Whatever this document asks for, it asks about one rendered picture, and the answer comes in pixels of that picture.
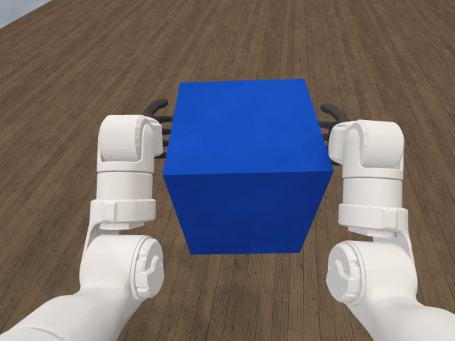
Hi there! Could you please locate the robot left upper arm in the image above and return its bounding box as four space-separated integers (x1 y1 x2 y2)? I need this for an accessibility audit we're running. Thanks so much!
0 234 164 341

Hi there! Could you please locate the robot left forearm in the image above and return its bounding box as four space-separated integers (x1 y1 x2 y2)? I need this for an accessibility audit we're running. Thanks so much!
80 115 163 285

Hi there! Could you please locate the robot right upper arm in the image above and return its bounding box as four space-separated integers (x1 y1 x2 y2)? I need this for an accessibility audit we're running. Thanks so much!
326 240 455 341

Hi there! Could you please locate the carton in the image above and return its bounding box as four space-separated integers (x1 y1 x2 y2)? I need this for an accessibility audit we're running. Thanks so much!
163 79 333 255

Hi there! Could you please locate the robot right forearm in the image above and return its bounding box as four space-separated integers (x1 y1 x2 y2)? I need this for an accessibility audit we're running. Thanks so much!
328 119 417 294

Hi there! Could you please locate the left robot hand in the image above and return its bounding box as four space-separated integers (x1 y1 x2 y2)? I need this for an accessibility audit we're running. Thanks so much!
141 99 173 159

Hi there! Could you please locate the right robot hand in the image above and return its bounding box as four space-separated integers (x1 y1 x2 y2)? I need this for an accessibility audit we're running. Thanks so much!
318 104 350 166

